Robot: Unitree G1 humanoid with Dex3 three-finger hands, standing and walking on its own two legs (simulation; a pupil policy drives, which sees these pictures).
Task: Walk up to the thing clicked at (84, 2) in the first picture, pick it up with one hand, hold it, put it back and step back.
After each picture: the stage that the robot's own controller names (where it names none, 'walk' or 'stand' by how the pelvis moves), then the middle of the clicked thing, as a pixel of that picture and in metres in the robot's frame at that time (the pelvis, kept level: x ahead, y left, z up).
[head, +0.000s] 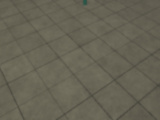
stand; (85, 1) +2.38 +0.01 -0.72
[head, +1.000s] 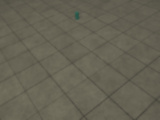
walk; (77, 15) +2.24 +0.28 -0.70
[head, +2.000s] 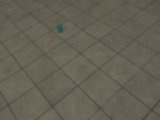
walk; (59, 28) +1.59 +0.42 -0.72
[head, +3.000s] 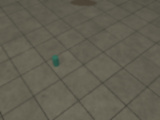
walk; (55, 61) +1.06 +0.36 -0.71
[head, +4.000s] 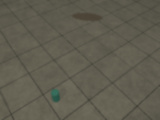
walk; (55, 95) +0.66 +0.25 -0.69
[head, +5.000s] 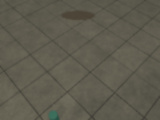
walk; (54, 117) +0.43 +0.22 -0.69
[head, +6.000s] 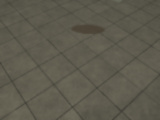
stand; out of the picture +0.37 +0.21 -0.71
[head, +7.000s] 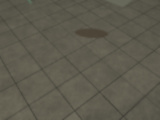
stand; out of the picture +0.37 +0.21 -0.73
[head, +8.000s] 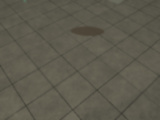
stand; out of the picture +0.36 +0.21 -0.73
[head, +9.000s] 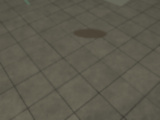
stand; out of the picture +0.35 +0.21 -0.73
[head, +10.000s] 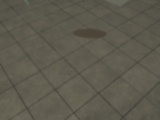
stand; out of the picture +0.34 +0.21 -0.73
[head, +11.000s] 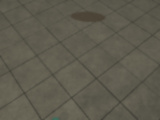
go down; out of the picture +0.36 +0.21 -0.71
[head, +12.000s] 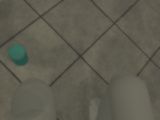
go down; (19, 56) +0.45 +0.23 -0.29
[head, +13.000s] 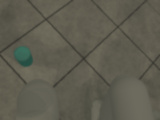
close in; (24, 57) +0.45 +0.23 -0.31
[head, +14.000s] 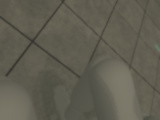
close in; out of the picture +0.44 +0.28 -0.23
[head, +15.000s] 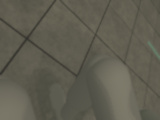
close; out of the picture +0.42 +0.28 -0.23
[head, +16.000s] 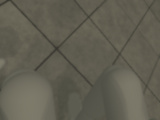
lift; out of the picture +0.37 +0.26 -0.18
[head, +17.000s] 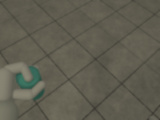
lift; (31, 84) +0.33 +0.18 +0.00
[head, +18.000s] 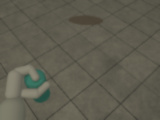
hold; (38, 86) +0.34 +0.17 +0.00
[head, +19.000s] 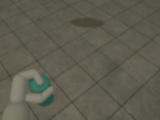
hold; (42, 91) +0.33 +0.17 -0.01
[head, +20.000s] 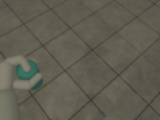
crouch; (30, 75) +0.38 +0.19 -0.06
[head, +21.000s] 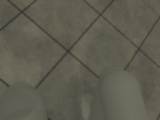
lower; out of the picture +0.49 +0.27 -0.12
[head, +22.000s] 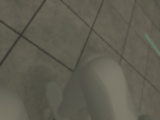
lower; out of the picture +0.44 +0.29 -0.24
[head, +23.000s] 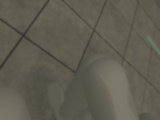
lower; out of the picture +0.44 +0.30 -0.23
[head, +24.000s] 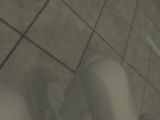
lower; out of the picture +0.44 +0.30 -0.23
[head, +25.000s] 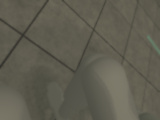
lower; out of the picture +0.44 +0.30 -0.23
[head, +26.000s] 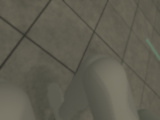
open; out of the picture +0.43 +0.28 -0.24
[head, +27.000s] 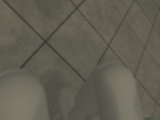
stand; out of the picture +0.43 +0.27 -0.24
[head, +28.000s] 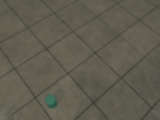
stand; (51, 101) +0.41 +0.20 -0.57
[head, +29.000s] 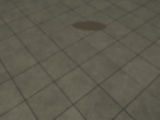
stand; out of the picture +0.38 +0.20 -0.67
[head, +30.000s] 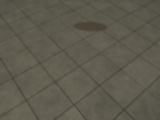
stand; out of the picture +0.38 +0.20 -0.67
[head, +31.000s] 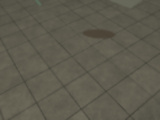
stand; out of the picture +0.39 +0.18 -0.72
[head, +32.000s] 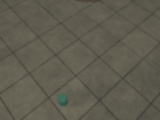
walk; (63, 100) +0.46 +0.15 -0.70
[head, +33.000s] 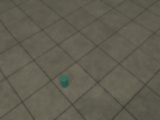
walk; (64, 81) +0.67 +0.19 -0.69
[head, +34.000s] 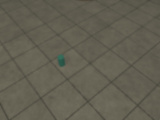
stand; (61, 60) +1.00 +0.27 -0.70
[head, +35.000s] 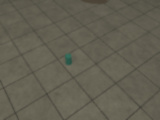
stand; (68, 59) +1.05 +0.19 -0.72
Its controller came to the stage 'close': yes
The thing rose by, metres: 0.72
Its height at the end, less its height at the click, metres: +0.00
